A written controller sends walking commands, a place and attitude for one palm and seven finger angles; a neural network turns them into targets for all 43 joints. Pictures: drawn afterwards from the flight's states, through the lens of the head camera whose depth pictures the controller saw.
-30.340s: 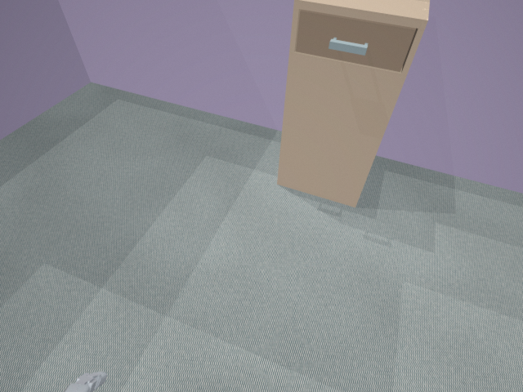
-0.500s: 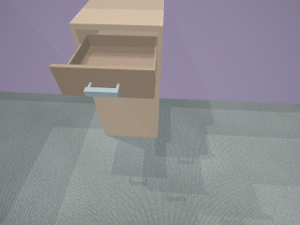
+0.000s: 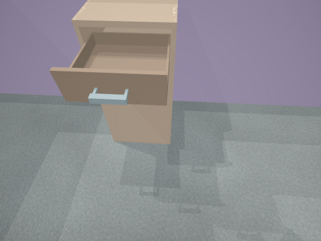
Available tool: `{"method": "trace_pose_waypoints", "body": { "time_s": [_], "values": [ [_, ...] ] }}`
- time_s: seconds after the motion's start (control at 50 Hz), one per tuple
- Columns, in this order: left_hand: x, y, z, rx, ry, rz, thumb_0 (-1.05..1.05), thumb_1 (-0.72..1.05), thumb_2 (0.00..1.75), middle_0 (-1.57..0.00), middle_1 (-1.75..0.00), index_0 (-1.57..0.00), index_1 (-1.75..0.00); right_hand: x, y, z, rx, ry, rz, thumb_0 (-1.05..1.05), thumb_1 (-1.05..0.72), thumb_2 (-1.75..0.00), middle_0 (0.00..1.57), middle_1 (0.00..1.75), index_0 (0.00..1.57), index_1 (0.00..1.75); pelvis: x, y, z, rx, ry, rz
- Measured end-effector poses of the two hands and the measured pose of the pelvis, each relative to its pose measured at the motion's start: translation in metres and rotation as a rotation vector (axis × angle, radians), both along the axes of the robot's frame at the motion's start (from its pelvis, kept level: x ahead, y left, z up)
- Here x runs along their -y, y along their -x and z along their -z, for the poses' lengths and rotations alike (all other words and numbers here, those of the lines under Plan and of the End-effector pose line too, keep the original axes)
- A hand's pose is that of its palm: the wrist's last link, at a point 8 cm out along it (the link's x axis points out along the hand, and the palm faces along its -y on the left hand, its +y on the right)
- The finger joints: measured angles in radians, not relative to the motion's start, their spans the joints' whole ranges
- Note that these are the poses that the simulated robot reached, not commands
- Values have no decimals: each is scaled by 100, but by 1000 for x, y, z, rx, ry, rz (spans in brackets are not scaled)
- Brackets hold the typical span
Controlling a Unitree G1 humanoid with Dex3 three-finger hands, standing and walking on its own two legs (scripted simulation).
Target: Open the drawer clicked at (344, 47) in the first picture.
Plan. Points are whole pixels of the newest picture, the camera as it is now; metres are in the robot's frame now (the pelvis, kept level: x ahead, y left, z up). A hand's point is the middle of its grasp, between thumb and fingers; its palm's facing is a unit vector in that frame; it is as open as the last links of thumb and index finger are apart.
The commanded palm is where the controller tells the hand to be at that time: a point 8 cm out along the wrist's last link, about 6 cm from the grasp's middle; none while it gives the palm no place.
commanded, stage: look to check the result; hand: left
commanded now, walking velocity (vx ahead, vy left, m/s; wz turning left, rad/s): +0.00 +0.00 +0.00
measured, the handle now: (109, 95) +0.55 +0.20 +0.02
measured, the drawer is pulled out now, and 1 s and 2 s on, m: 0.30 0.30 0.30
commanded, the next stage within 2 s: stand and wait in 0.18 s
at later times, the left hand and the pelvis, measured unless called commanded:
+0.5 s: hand out of the picture +0.03 +0.17 -0.17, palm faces +0.02 -0.98 -0.22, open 7.4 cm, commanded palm none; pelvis +0.02 -0.01 +0.00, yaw +0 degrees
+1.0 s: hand out of the picture +0.05 +0.17 -0.17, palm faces +0.01 -0.97 -0.23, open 7.4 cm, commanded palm none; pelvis +0.02 -0.02 +0.00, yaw +0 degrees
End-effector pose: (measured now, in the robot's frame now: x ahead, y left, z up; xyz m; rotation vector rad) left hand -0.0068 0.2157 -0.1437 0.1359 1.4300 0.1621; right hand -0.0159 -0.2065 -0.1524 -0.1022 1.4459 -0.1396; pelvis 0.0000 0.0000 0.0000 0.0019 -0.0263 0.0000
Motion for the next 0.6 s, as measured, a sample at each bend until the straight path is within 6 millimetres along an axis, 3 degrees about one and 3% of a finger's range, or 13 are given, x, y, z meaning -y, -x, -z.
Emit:
{"method": "trace_pose_waypoints", "body": {
  "time_s": [0.6],
  "values": [
    [-3, -41, -5, 47, -29, 24, 0, 91, 90, -20, -30, -20, -29, 21, -30, -1, 20, 22, -13, 0, -91, -90, 20, 30, 20, 30, 9, -19, -1, -6, -2, 2]
  ]
}}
